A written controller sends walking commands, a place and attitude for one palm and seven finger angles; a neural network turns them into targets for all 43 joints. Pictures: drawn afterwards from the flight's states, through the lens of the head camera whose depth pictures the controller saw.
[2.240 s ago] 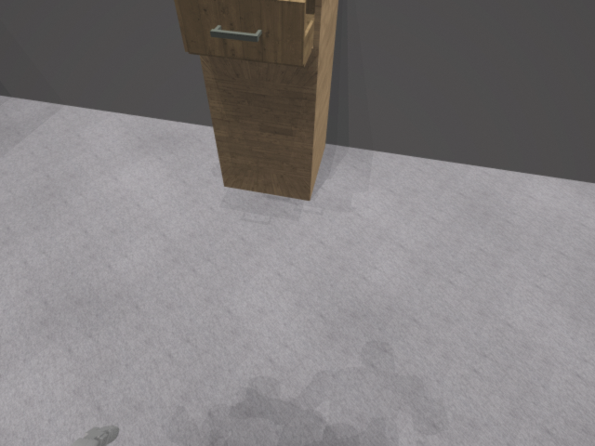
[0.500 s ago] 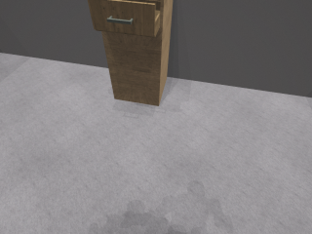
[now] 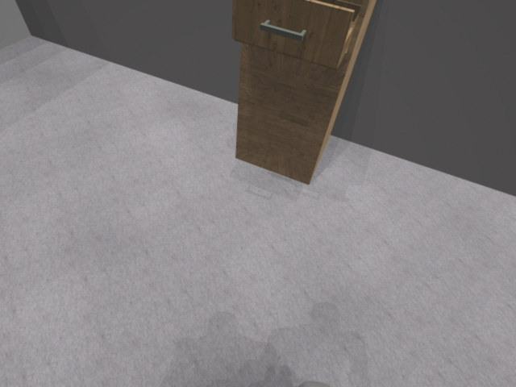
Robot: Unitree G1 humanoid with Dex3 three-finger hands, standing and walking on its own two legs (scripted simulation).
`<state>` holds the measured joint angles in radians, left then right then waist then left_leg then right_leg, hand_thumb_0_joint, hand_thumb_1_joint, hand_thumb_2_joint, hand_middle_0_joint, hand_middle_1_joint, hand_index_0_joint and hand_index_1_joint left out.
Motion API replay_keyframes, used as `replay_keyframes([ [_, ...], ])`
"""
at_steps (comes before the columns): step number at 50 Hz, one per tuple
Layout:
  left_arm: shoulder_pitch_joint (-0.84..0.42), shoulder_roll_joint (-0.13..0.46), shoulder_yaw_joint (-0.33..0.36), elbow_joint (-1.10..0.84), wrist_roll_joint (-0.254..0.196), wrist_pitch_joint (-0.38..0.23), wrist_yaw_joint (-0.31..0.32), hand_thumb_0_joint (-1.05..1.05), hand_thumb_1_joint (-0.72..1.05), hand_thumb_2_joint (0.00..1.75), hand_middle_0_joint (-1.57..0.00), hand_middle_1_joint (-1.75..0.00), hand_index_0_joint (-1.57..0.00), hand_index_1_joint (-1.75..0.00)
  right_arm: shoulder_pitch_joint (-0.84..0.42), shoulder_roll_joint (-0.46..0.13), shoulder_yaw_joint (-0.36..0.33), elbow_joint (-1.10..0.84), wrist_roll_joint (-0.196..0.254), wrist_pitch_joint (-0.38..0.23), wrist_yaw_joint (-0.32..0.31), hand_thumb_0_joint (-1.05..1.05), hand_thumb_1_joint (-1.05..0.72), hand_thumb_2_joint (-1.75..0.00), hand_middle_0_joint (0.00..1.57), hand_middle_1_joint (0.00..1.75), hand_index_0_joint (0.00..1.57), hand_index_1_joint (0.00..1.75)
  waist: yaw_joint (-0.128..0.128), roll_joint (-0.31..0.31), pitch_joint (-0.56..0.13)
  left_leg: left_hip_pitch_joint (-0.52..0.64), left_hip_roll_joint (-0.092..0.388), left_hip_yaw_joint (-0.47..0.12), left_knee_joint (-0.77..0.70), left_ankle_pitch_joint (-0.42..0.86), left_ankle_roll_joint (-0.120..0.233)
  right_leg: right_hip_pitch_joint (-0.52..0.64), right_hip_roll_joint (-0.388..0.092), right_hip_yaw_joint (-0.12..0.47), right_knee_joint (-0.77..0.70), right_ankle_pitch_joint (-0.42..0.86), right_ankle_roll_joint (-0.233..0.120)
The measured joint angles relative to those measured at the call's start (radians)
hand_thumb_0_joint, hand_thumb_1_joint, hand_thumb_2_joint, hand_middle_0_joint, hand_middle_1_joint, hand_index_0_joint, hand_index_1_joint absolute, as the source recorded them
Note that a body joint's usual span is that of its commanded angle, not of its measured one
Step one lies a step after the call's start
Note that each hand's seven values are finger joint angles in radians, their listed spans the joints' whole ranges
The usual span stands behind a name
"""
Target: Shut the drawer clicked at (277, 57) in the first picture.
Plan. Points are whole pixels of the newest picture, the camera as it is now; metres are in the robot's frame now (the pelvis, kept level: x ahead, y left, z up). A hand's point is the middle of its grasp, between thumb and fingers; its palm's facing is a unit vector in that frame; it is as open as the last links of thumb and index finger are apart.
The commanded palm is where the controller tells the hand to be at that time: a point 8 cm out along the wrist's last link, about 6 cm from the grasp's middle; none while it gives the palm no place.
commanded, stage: walk to a spot facing it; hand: left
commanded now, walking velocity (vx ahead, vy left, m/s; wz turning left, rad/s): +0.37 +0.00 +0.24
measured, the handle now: (283, 29) +1.11 -0.04 +0.05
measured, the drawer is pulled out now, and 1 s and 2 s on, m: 0.14 0.14 0.14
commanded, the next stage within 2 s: turn to face it in 0.52 s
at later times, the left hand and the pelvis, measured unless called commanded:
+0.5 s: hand (183, 288) +0.33 +0.15 -0.17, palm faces +0.15 -0.97 -0.18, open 7.4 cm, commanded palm none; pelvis +0.23 -0.03 -0.01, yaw +10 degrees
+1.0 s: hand (170, 310) +0.29 +0.18 -0.18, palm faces +0.24 -0.96 -0.14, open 7.4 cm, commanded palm none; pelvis +0.36 +0.02 +0.00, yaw +6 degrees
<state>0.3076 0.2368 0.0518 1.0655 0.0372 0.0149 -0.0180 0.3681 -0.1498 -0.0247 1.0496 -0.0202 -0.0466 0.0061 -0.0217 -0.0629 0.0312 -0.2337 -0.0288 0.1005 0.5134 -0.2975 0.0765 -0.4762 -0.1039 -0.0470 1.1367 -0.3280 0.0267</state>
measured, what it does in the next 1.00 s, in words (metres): walks ahead: right foot, then left foot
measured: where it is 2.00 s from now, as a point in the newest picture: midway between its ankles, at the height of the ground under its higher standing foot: (234, 354)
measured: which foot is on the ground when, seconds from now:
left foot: down 0.00-0.40, up 0.42-0.80, down 0.82-1.00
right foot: up 0.00-0.38, down 0.40-0.84, up 0.86-1.00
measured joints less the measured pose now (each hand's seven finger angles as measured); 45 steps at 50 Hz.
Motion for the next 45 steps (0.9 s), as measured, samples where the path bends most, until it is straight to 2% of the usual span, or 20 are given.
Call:
replay_keyframes([
  [5, -0.049, -0.023, -0.001, -0.031, 0.0, -0.019, 0.002, 0.01, 0.91, 0.9, -0.2, -0.3, -0.19, -0.3, 0.046, 0.043, 0.004, 0.041, 0.006, -0.023, -0.01, 0.0, -0.9, -0.9, 0.2, 0.3, 0.2, 0.3, 0.002, 0.015, -0.007, 0.125, -0.026, -0.042, -0.165, 0.036, 0.013, -0.112, -0.01, -0.006, -0.04, 0.1, 0.025],
  [10, -0.112, -0.046, -0.002, -0.043, -0.005, -0.018, 0.002, 0.01, 0.91, 0.9, -0.2, -0.3, -0.19, -0.3, 0.075, 0.071, 0.001, 0.067, 0.007, -0.032, -0.019, 0.0, -0.9, -0.9, 0.21, 0.3, 0.2, 0.3, -0.01, 0.018, -0.001, 0.237, -0.037, -0.076, -0.248, 0.018, 0.007, -0.158, -0.017, -0.018, -0.157, 0.156, 0.033],
  [13, -0.153, -0.059, -0.004, -0.049, -0.01, -0.019, 0.0, 0.01, 0.91, 0.9, -0.2, -0.3, -0.19, -0.3, 0.086, 0.074, 0.0, 0.074, 0.004, -0.034, -0.024, 0.0, -0.9, -0.9, 0.21, 0.3, 0.2, 0.3, -0.023, 0.023, 0.009, 0.295, -0.037, -0.09, -0.267, -0.015, -0.001, -0.144, -0.009, -0.034, -0.294, 0.179, 0.022],
  [17, -0.205, -0.075, -0.008, -0.067, -0.013, -0.029, -0.002, 0.01, 0.91, 0.9, -0.2, -0.3, -0.19, -0.3, 0.101, 0.063, -0.005, 0.086, -0.003, -0.032, -0.028, 0.0, -0.9, -0.9, 0.21, 0.3, 0.2, 0.3, -0.046, 0.04, 0.028, 0.357, -0.028, -0.109, -0.246, -0.092, -0.019, -0.08, 0.027, -0.055, -0.456, 0.159, -0.018],
  [19, -0.218, -0.081, -0.012, -0.084, -0.011, -0.049, -0.002, 0.01, 0.91, 0.9, -0.2, -0.3, -0.19, -0.3, 0.114, 0.054, -0.009, 0.098, -0.002, -0.026, -0.028, 0.0, -0.9, -0.9, 0.21, 0.3, 0.2, 0.3, -0.047, 0.056, 0.035, 0.358, -0.014, -0.123, -0.157, -0.163, -0.029, -0.01, 0.057, -0.071, -0.53, 0.161, -0.042],
  [20, -0.22, -0.08, -0.013, -0.094, -0.007, -0.065, -0.001, 0.01, 0.91, 0.9, -0.2, -0.3, -0.2, -0.3, 0.122, 0.052, -0.011, 0.105, 0.001, -0.021, -0.026, 0.0, -0.9, -0.9, 0.21, 0.3, 0.2, 0.3, -0.044, 0.054, 0.036, 0.323, -0.014, -0.128, -0.04, -0.203, -0.031, 0.027, 0.059, -0.074, -0.559, 0.194, -0.062],
  [22, -0.223, -0.087, -0.011, -0.105, -0.006, -0.092, 0.006, 0.01, 0.91, 0.9, -0.2, -0.3, -0.2, -0.3, 0.1, 0.038, -0.017, 0.111, 0.009, -0.006, -0.021, 0.0, -0.9, -0.9, 0.21, 0.3, 0.2, 0.3, -0.033, 0.074, 0.052, 0.168, -0.003, -0.139, 0.354, -0.209, -0.027, 0.033, 0.062, -0.103, -0.488, 0.156, -0.087],
  [24, -0.205, -0.087, -0.012, -0.105, -0.01, -0.095, 0.011, 0.01, 0.91, 0.9, -0.2, -0.3, -0.2, -0.3, 0.066, 0.021, -0.029, 0.101, 0.006, 0.008, -0.014, 0.0, -0.9, -0.9, 0.2, 0.3, 0.2, 0.3, -0.025, 0.086, 0.055, 0.014, 0.019, -0.126, 0.642, -0.149, -0.022, 0.078, 0.066, -0.13, -0.49, 0.101, -0.093],
  [25, -0.192, -0.087, -0.011, -0.101, -0.01, -0.094, 0.017, 0.0, 0.91, 0.9, -0.2, -0.3, -0.2, -0.3, 0.045, 0.011, -0.033, 0.091, 0.003, 0.015, -0.01, 0.0, -0.9, -0.9, 0.2, 0.3, 0.2, 0.3, -0.024, 0.088, 0.053, -0.055, 0.036, -0.114, 0.716, -0.112, -0.024, 0.106, 0.066, -0.143, -0.512, 0.091, -0.091],
  [27, -0.159, -0.085, -0.01, -0.084, -0.008, -0.092, 0.027, 0.0, 0.91, 0.9, -0.2, -0.3, -0.2, -0.3, -0.003, -0.009, -0.039, 0.061, -0.003, 0.028, -0.004, 0.0, -0.9, -0.9, 0.2, 0.3, 0.2, 0.3, -0.024, 0.089, 0.044, -0.176, 0.072, -0.092, 0.76, -0.058, -0.037, 0.158, 0.066, -0.166, -0.569, 0.094, -0.084],
  [31, -0.092, -0.064, 0.003, -0.054, -0.009, -0.088, 0.043, 0.0, 0.94, 0.9, -0.2, -0.3, -0.2, -0.3, -0.1, -0.043, -0.052, -0.006, -0.006, 0.049, 0.008, 0.0, -0.91, -0.9, 0.2, 0.3, 0.2, 0.29, -0.017, 0.083, 0.029, -0.339, 0.123, -0.062, 0.661, 0.003, -0.076, 0.241, 0.06, -0.207, -0.657, 0.09, -0.081],
  [34, -0.05, -0.047, -0.004, -0.031, -0.008, -0.081, 0.042, 0.0, 0.94, 0.9, -0.2, -0.3, -0.2, -0.3, -0.171, -0.06, -0.053, -0.042, -0.008, 0.054, 0.014, 0.0, -0.91, -0.9, 0.2, 0.3, 0.2, 0.29, 0.001, 0.075, 0.03, -0.373, 0.142, -0.038, 0.504, 0.055, -0.092, 0.29, 0.053, -0.227, -0.692, 0.075, -0.07],
  [37, -0.003, -0.045, -0.017, -0.004, -0.007, -0.078, 0.042, 0.0, 0.93, 0.9, -0.2, -0.3, -0.2, -0.3, -0.237, -0.066, -0.043, -0.056, -0.008, 0.043, 0.013, 0.0, -0.91, -0.9, 0.2, 0.3, 0.19, 0.29, 0.038, 0.07, 0.035, -0.322, 0.14, -0.024, 0.306, 0.095, -0.093, 0.327, 0.052, -0.221, -0.698, 0.05, -0.056],
  [39, 0.033, -0.052, -0.026, 0.018, -0.01, -0.07, 0.042, 0.0, 0.93, 0.9, -0.2, -0.3, -0.19, -0.3, -0.275, -0.06, -0.03, -0.055, -0.007, 0.033, 0.009, 0.0, -0.91, -0.9, 0.19, 0.3, 0.19, 0.29, 0.066, 0.069, 0.037, -0.251, 0.13, -0.018, 0.185, 0.122, -0.095, 0.348, 0.056, -0.203, -0.686, 0.027, -0.044],
  [41, 0.076, -0.063, -0.032, 0.041, -0.013, -0.056, 0.042, 0.0, 0.92, 0.9, -0.2, -0.3, -0.19, -0.3, -0.298, -0.048, -0.014, -0.055, -0.007, 0.018, 0.005, 0.0, -0.91, -0.9, 0.2, 0.3, 0.19, 0.29, 0.087, 0.072, 0.03, -0.154, 0.126, -0.002, 0.056, 0.205, -0.091, 0.357, 0.064, -0.178, -0.646, -0.012, -0.028],
  [43, 0.092, -0.065, -0.032, 0.062, -0.019, -0.032, 0.042, 0.0, 0.92, 0.9, -0.2, -0.3, -0.19, -0.3, -0.317, -0.018, -0.002, -0.055, -0.006, 0.007, -0.004, 0.0, -0.91, -0.9, 0.2, 0.3, 0.2, 0.29, 0.096, 0.041, 0.032, -0.122, 0.118, 0.029, 0.058, 0.121, -0.067, 0.331, 0.046, -0.135, -0.55, -0.088, -0.015],
  [45, 0.09, -0.074, -0.029, 0.07, -0.022, -0.006, 0.039, 0.01, 0.92, 0.9, -0.2, -0.3, -0.19, -0.3, -0.331, 0.005, 0.014, -0.061, -0.005, 0.007, -0.012, 0.0, -0.91, -0.9, 0.2, 0.3, 0.2, 0.29, 0.108, 0.028, 0.04, -0.105, 0.123, 0.062, 0.071, 0.081, -0.052, 0.26, 0.048, -0.081, -0.374, -0.218, -0.005],
])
